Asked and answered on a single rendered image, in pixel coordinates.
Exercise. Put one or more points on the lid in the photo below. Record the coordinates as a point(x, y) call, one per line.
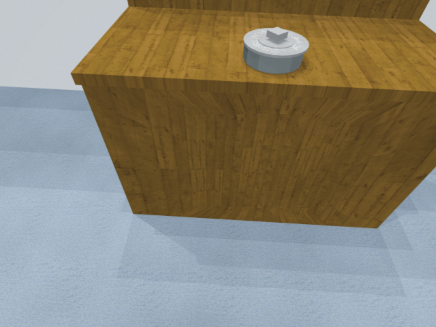
point(294, 45)

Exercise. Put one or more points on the pot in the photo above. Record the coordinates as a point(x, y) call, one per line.
point(271, 65)

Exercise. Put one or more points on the table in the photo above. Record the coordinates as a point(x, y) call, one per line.
point(193, 131)

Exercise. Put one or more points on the knob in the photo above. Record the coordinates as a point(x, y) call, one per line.
point(277, 34)

